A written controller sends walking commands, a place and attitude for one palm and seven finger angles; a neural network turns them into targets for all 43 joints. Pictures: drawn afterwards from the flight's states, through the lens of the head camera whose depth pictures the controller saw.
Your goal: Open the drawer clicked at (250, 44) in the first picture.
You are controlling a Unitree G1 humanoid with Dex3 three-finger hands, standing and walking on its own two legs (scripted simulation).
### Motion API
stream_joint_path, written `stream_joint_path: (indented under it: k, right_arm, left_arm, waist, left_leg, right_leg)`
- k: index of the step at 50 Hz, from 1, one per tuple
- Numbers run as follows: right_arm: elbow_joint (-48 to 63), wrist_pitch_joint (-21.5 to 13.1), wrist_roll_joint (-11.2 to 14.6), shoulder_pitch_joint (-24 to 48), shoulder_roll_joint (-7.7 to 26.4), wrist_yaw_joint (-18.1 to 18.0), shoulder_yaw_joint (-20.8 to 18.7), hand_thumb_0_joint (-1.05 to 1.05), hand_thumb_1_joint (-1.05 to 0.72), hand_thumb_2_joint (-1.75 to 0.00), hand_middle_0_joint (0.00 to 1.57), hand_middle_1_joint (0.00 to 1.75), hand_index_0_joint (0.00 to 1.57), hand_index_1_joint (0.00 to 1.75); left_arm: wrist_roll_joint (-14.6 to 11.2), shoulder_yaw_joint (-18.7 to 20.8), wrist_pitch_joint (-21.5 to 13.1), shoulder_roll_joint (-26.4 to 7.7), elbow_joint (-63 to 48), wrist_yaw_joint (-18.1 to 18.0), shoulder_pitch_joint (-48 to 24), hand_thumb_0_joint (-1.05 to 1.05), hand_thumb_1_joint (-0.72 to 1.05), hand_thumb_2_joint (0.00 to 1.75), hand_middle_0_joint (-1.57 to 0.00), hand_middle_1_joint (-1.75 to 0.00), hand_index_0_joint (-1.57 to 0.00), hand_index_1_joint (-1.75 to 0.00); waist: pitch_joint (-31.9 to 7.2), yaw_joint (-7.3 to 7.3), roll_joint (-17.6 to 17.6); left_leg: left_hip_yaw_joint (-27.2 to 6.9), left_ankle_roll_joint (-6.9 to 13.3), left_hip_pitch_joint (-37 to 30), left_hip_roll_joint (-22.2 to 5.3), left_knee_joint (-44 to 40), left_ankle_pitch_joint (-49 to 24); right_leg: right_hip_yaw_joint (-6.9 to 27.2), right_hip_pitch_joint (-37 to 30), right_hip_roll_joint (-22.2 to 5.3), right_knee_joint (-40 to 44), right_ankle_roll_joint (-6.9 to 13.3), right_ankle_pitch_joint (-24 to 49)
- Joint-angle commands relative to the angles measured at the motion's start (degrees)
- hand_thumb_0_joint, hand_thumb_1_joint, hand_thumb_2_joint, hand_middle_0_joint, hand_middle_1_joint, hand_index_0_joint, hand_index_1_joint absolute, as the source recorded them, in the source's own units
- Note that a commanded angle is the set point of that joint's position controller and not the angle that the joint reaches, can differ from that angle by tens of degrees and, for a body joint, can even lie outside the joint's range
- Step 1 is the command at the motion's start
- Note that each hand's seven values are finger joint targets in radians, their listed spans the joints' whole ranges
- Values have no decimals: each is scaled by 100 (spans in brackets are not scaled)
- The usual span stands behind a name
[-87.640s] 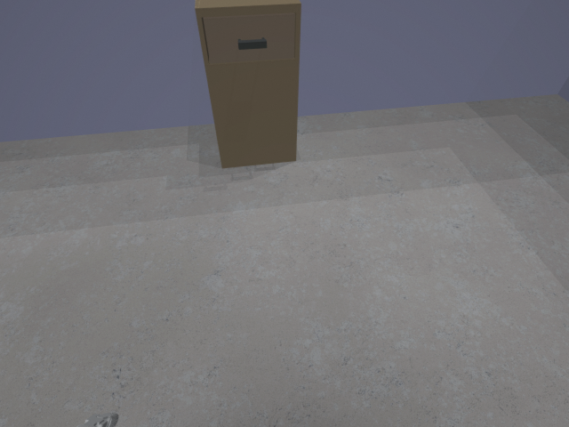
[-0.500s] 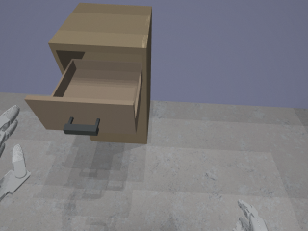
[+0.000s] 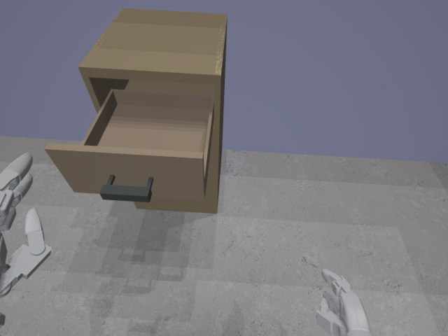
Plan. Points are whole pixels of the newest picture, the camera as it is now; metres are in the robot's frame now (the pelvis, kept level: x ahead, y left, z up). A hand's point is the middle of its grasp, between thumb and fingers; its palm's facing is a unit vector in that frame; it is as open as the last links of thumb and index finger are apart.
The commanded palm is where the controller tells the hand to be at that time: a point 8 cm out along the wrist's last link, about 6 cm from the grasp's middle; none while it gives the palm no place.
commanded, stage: stop stepping back and stand still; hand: left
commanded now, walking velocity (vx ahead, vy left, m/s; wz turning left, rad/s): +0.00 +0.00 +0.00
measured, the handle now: (128, 186) +0.46 +0.27 -0.09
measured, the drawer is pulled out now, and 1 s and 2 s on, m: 0.30 0.30 0.30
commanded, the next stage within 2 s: let the arm hang, fingers relaxed in 0.08 s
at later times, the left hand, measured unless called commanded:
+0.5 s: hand out of the picture +0.03 +0.17 -0.18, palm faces +0.02 -0.98 -0.18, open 7.1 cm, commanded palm none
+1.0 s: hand out of the picture -0.05 +0.15 -0.17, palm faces +0.05 -0.98 -0.20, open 7.4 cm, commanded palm none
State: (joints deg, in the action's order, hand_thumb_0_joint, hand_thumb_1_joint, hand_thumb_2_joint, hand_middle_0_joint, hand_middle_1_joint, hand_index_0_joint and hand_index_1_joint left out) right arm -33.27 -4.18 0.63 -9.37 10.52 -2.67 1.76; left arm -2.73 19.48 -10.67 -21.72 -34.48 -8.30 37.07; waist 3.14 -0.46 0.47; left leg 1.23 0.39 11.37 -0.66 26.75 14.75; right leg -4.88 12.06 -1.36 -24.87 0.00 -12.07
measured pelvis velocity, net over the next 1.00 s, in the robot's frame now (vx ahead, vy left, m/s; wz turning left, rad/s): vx -0.04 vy -0.02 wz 0.00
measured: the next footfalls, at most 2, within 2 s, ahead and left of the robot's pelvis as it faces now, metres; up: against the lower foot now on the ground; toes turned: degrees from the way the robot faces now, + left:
none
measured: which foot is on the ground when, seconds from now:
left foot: down 0.00-1.00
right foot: down 0.00-1.00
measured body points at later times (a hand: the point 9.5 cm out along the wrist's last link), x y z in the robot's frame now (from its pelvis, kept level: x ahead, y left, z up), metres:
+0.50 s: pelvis -0.02 +0.00 +0.00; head +0.01 +0.01 +0.44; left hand +0.03 +0.22 -0.16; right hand +0.03 -0.25 -0.15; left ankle +0.00 +0.11 -0.74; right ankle +0.01 -0.12 -0.74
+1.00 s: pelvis -0.04 -0.02 +0.00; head -0.03 -0.03 +0.45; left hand -0.05 +0.20 -0.16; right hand -0.07 -0.21 -0.17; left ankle +0.00 +0.11 -0.74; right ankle +0.01 -0.12 -0.74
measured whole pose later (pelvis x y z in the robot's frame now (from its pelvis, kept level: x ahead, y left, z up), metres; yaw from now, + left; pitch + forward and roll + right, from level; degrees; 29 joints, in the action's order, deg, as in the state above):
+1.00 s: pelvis -0.04 -0.02 +0.00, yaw +0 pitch -2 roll +0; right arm -63.0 1.7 -1.3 -20.3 5.5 -1.7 -0.2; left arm 0.9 1.5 0.9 -6.8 65.0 -1.4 17.3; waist 3.1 -0.4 -2.1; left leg 1.1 -0.6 12.3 -1.4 26.1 11.5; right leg -5.1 13.7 -0.6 -25.7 2.0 -9.8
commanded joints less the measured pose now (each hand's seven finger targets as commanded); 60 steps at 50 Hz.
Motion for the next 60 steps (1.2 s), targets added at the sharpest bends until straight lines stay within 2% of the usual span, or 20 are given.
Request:
stream_joint_path:
  k: [1, 8, 9, 10, 11, 12, 13, 15, 16, 19, 20, 22, 23, 24, 26, 30, 38, 46, 57, 60]
  right_arm:
    - [905, -259, 26, 439, 751, -81, -348, 0, -90, -90, 20, 30, 20, 30]
    - [968, -229, 26, 494, 763, -132, -379, 0, -90, -90, 20, 30, 20, 30]
    - [-592, -551, 45, 487, 1703, 397, -686, 0, -90, -90, 20, 30, 20, 30]
    - [-694, -230, -10, -98, 1332, 399, -663, 0, -90, -90, 20, 30, 20, 30]
    - [-597, -93, -39, -159, 1177, 374, -564, 0, -90, -90, 20, 30, 20, 30]
    - [-526, -9, -72, -119, 1120, 356, -502, 0, -90, -90, 20, 30, 20, 30]
    - [-546, 44, -107, -121, 1079, 334, -475, 0, -90, -90, 20, 30, 20, 30]
    - [-663, 158, -136, -132, 1106, 270, -450, 0, -90, -90, 20, 30, 20, 30]
    - [-775, 225, -148, -137, 1088, 244, -436, 0, -90, -90, 20, 30, 20, 30]
    - [-1178, 372, -195, -117, 888, 206, -312, 0, -90, -90, 20, 30, 20, 30]
    - [-1311, 392, -187, -143, 855, 192, -283, 0, -90, -90, 20, 30, 20, 30]
    - [-1598, 409, -167, -240, 783, 162, -250, 0, -90, -90, 20, 30, 20, 30]
    - [-1702, 432, -148, -347, 777, 145, -250, 0, -90, -90, 20, 30, 20, 30]
    - [-1846, 425, -162, -456, 692, 123, -262, 0, -90, -90, 20, 30, 20, 30]
    - [-2072, 440, -163, -673, 560, 100, -256, 0, -90, -90, 20, 30, 20, 30]
    - [-2419, 466, -132, -1097, 433, 63, -274, 0, -90, -90, 20, 30, 20, 30]
    - [-2818, 525, -136, -1540, 196, 45, -280, 0, -90, -90, 20, 30, 20, 30]
    - [-2902, 521, -179, -1727, -14, 56, -310, 0, -90, -90, 20, 30, 20, 30]
    - [-2883, 499, -200, -1734, -181, 34, -327, 0, -90, -90, 20, 30, 20, 30]
    - [-2864, 484, -195, -1747, -169, 27, -337, 0, -90, -90, 20, 30, 20, 30]
  left_arm:
    - [-40, 637, -303, -773, -1059, -128, 28, 0, 90, 90, -20, -30, -20, -30]
    - [-51, 670, -265, -858, -1210, -127, 16, 0, 90, 90, -20, -30, -20, -30]
    - [575, -1448, 489, -112, 3837, 615, -973, 0, 90, 90, -20, -30, -20, -30]
    - [531, -1259, 873, 77, 4112, 731, -858, 0, 90, 90, -20, -30, -20, -30]
    - [488, -1339, 947, 201, 4300, 764, -965, 0, 90, 90, -20, -30, -20, -30]
    - [502, -1373, 979, 198, 4547, 782, -1176, 0, 90, 90, -20, -30, -20, -30]
    - [519, -1413, 988, 148, 4890, 780, -1396, 0, 90, 90, -20, -30, -20, -30]
    - [506, -1448, 1048, 67, 5652, 788, -1701, 0, 90, 90, -20, -30, -20, -30]
    - [483, -1472, 1087, 34, 6077, 778, -1874, 0, 90, 90, -20, -30, -20, -30]
    - [424, -1613, 1189, 139, 7241, 739, -2175, 0, 90, 90, -20, -30, -20, -30]
    - [406, -1645, 1191, 143, 7590, 738, -2191, 0, 90, 90, -20, -30, -20, -30]
    - [377, -1680, 1157, 169, 8180, 746, -2140, 0, 90, 90, -20, -30, -20, -30]
    - [378, -1683, 1149, 153, 8392, 744, -2110, 0, 90, 90, -20, -30, -20, -30]
    - [372, -1654, 1127, 318, 8607, 739, -2014, 0, 90, 90, -20, -30, -20, -30]
    - [348, -1675, 1108, 358, 8936, 734, -1927, 0, 90, 90, -20, -30, -20, -30]
    - [328, -1733, 1081, 512, 9402, 715, -1821, 0, 90, 90, -20, -30, -20, -30]
    - [334, -1764, 1107, 669, 9875, 649, -1582, 0, 90, 90, -20, -30, -20, -30]
    - [359, -1692, 1120, 793, 9858, 634, -1551, 0, 90, 90, -20, -30, -20, -30]
    - [359, -1630, 1109, 898, 9735, 637, -1676, 0, 90, 90, -20, -30, -20, -30]
    - [356, -1627, 1092, 913, 9726, 641, -1690, 0, 90, 90, -20, -30, -20, -30]
  waist:
    - [-749, -27, -298]
    - [-829, -16, -324]
    - [-194, -250, -313]
    - [-784, -142, -299]
    - [-963, -91, -226]
    - [-880, -56, -31]
    - [-950, -39, 617]
    - [-846, -5, 1052]
    - [-728, -3, 931]
    - [-181, 68, -177]
    - [-112, 88, -375]
    - [-107, 98, -652]
    - [-69, 87, -461]
    - [-233, 96, -621]
    - [-280, 85, -915]
    - [-178, 45, -371]
    - [425, 21, -104]
    - [448, 31, 100]
    - [574, 36, -280]
    - [397, 33, -154]
  left_leg:
    - [-347, 62, 286, -388, -600, -1235]
    - [-298, 38, 162, -322, -619, -1259]
    - [-447, 54, 549, -431, 248, -1899]
    - [-384, 33, 135, -515, 227, -2135]
    - [-512, 163, 268, -579, 239, -1797]
    - [-628, 255, 505, -560, 170, -1591]
    - [-691, 255, 454, -532, 228, -1639]
    - [-547, 206, 464, -349, 336, -1543]
    - [-506, 184, 398, -304, 273, -1399]
    - [-611, 207, 593, -394, -282, -1140]
    - [-623, 199, 640, -407, -426, -937]
    - [-580, 170, 565, -383, -572, -532]
    - [-620, 175, 514, -414, -605, -407]
    - [-585, 184, 419, -408, -604, -392]
    - [-532, 176, 352, -387, -625, -286]
    - [-519, 181, 189, -450, -655, -312]
    - [-441, 174, 270, -427, -747, 162]
    - [-375, 200, 517, -338, -704, 492]
    - [-376, 175, 694, -334, -666, 462]
    - [-368, 169, 611, -343, -625, 314]
  right_leg:
    - [341, -772, -233, 229, 3, 1174]
    - [330, -735, -214, 326, -8, 1204]
    - [109, 351, -503, -635, 154, 1436]
    - [361, 405, -447, -549, 142, 952]
    - [301, 365, -404, -604, 131, 518]
    - [289, 258, -369, -612, 131, 456]
    - [338, 131, -378, -572, 197, 634]
    - [500, -124, -610, -393, 298, 1349]
    - [548, -99, -669, -309, 339, 1333]
    - [492, -128, -469, -82, 240, 469]
    - [527, -215, -430, 33, 222, 258]
    - [609, -291, -443, 281, 249, -1]
    - [559, -274, -415, 382, 250, -137]
    - [588, -365, -442, 456, 275, -84]
    - [584, -425, -466, 557, 321, -83]
    - [516, -308, -456, 685, 323, -118]
    - [545, 238, -418, 846, 332, -870]
    - [625, 396, -424, 827, 327, -1288]
    - [662, 469, -412, 794, 371, -1205]
    - [654, 340, -419, 784, 372, -1059]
